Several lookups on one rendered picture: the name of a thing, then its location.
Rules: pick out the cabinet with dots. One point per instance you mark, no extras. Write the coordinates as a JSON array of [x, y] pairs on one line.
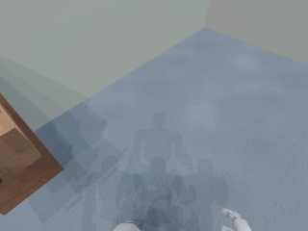
[[34, 176]]

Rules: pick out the right robot hand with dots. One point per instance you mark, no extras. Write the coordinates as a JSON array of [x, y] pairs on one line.
[[234, 218]]

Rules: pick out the drawer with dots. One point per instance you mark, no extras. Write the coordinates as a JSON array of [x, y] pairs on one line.
[[16, 150]]

